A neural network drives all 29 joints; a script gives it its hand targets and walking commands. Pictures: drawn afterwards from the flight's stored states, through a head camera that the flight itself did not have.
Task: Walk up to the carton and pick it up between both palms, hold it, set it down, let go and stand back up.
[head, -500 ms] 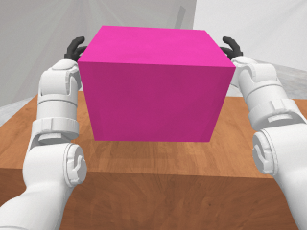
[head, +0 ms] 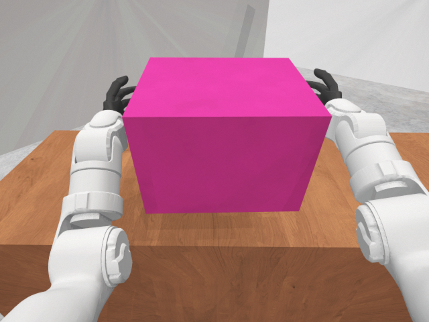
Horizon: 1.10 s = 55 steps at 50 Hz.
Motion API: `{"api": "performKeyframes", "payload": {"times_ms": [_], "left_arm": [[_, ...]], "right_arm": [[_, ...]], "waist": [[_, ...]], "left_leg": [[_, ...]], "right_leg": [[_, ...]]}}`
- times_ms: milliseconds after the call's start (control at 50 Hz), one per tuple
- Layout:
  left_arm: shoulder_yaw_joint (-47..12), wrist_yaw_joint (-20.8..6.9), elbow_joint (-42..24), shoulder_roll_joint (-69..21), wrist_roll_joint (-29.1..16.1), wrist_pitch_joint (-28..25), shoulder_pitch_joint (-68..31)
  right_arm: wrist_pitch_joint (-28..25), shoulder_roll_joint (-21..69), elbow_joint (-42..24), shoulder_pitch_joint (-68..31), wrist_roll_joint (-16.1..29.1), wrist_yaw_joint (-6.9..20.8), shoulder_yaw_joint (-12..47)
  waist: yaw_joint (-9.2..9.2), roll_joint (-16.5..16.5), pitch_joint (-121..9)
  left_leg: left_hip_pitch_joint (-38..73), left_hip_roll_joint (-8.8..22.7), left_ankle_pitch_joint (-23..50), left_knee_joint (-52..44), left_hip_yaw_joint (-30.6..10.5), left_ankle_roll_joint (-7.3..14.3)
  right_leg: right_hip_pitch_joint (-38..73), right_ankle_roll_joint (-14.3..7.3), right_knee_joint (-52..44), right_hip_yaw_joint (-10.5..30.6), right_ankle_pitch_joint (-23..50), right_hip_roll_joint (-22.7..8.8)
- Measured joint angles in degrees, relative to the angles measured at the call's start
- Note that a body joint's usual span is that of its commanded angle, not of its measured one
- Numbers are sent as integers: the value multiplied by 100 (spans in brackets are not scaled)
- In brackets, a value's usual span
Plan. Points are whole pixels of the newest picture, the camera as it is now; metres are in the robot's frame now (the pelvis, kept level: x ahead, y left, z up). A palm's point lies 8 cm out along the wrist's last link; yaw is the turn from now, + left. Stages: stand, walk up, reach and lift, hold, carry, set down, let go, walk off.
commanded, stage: set down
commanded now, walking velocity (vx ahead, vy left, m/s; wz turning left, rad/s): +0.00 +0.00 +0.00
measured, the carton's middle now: (221, 131) +0.41 -0.02 +0.23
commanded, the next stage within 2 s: none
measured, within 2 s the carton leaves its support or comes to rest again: rests again in 1.90 s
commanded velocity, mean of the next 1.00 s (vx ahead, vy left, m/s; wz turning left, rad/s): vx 0.00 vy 0.00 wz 0.00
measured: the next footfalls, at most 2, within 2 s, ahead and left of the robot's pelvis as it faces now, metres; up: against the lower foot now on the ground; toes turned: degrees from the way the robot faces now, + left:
none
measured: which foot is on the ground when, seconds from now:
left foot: down 0.00-1.00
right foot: down 0.00-1.00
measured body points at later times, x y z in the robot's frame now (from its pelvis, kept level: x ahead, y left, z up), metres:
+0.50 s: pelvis +0.00 -0.01 +0.00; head -0.07 +0.01 +0.44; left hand +0.41 +0.17 +0.24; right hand +0.40 -0.21 +0.24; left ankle +0.01 +0.13 -0.75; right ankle -0.02 -0.10 -0.75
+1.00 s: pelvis +0.00 -0.01 +0.00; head -0.04 +0.00 +0.45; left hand +0.43 +0.14 +0.21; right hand +0.41 -0.24 +0.21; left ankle +0.01 +0.13 -0.75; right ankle -0.02 -0.10 -0.75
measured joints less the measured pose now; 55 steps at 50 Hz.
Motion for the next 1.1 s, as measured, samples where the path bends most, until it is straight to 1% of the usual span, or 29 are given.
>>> {"api": "performKeyframes", "payload": {"times_ms": [140, 280, 360, 400, 500, 640, 720, 820, 940, 1100], "left_arm": [[145, -73, 426, -27, 118, -166, -126], [34, -77, 644, 50, 43, -477, -93], [-145, 21, 597, 79, -92, -599, 12], [-170, 46, 602, 67, -106, -625, 32], [-138, 54, 717, -10, -18, -650, 20], [-125, 62, 657, -99, 21, -767, 188], [-178, 158, 487, -157, -53, -779, 353], [-103, 246, 454, -233, -129, -776, 321], [48, 233, 517, -323, -30, -800, 206], [269, 90, 473, -452, 212, -858, 279]], "right_arm": [[-181, 132, 361, -14, -367, 143, -283], [-474, 259, 420, 132, -583, 188, -449], [-634, 302, 384, 252, -630, 218, -555], [-680, 314, 408, 276, -648, 284, -629], [-709, 303, 523, 293, -770, 353, -720], [-769, 262, 441, 430, -723, 367, -551], [-840, 265, 393, 530, -685, 396, -582], [-808, 242, 373, 477, -798, 470, -767], [-785, 209, 334, 444, -1007, 560, -880], [-853, 306, 283, 551, -1360, 709, -1119]], "waist": [[64, -64, 117], [130, -125, 156], [120, -127, 82], [105, -122, 76], [90, -127, 128], [82, -109, 220], [58, -88, 229], [66, -7, 255], [120, 38, 271], [157, -7, 363]], "left_leg": [[62, 15, 100, -123, 26, -18], [-54, 36, 154, -143, 44, -42], [-138, 29, 148, -122, 13, -56], [-129, 23, 134, -110, -5, -58], [-51, 11, 113, -128, -6, -50], [-60, 26, 89, -119, 59, -44], [-126, 31, 83, -101, 66, -54], [-245, 40, 29, -1, 91, -51], [-229, 57, 13, -26, 147, -53], [-112, 77, 40, -144, 207, -67]], "right_leg": [[-20, -16, 36, 3, 29, 2], [-168, -36, 77, -8, 57, 14], [-230, -46, 78, -54, 48, 7], [-209, -47, 76, -79, 33, 0], [-142, -40, 90, -101, -10, -17], [-185, -32, 132, -66, -30, -13], [-251, -38, 149, -77, -35, -11], [-384, -35, 254, -79, -75, -3], [-423, -36, 306, -55, -106, 3], [-396, -39, 334, -50, -126, 3]]}}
